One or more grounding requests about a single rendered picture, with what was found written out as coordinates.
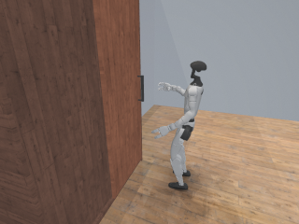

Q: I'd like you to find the robot left hand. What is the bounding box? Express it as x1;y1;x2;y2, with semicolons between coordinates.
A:
151;126;170;139

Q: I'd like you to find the robot right hand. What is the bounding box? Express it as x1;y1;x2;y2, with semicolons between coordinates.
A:
158;82;171;91

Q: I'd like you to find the right robot forearm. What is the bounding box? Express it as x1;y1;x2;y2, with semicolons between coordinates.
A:
170;85;186;96

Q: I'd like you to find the wardrobe door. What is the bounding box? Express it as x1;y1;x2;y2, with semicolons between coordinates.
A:
0;0;112;224
93;0;142;199

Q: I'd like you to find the robot left shin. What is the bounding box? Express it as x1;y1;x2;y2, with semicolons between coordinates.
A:
170;158;183;186

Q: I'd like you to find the robot left thigh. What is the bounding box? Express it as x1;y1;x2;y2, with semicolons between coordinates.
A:
170;126;192;162

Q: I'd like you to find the left robot forearm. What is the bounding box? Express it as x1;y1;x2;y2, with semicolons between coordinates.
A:
167;111;193;132

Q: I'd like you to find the robot left upper arm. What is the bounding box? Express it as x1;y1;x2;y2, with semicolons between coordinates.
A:
186;86;198;119

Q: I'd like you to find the handle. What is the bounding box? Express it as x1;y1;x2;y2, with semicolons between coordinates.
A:
137;76;144;102

